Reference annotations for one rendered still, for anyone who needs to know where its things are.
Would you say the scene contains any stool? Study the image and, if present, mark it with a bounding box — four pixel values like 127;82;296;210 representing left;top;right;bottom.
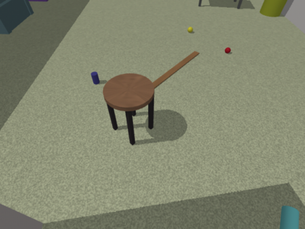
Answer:
103;73;154;145

